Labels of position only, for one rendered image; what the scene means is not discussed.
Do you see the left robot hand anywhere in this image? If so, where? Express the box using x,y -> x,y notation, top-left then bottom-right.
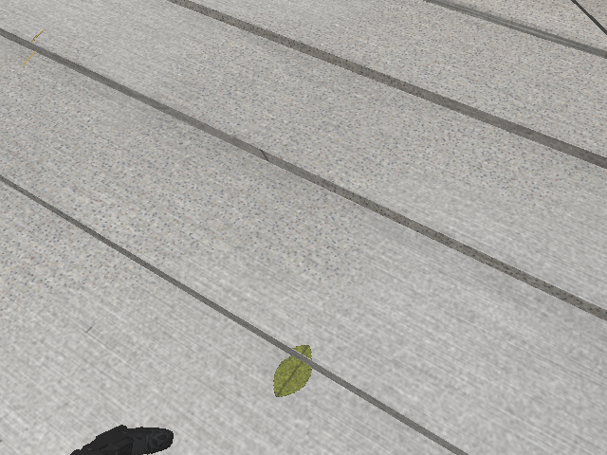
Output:
70,425 -> 174,455

